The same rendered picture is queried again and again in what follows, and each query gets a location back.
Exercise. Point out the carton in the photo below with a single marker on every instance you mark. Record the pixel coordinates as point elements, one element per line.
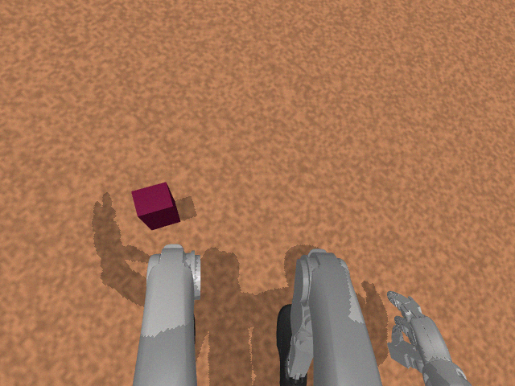
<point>155,206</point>

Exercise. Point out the right robot hand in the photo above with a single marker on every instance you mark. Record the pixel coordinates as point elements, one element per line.
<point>427,342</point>

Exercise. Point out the right robot foot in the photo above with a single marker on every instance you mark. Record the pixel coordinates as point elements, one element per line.
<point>284,334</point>

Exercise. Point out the right robot arm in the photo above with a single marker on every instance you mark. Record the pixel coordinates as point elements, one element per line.
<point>443,373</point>

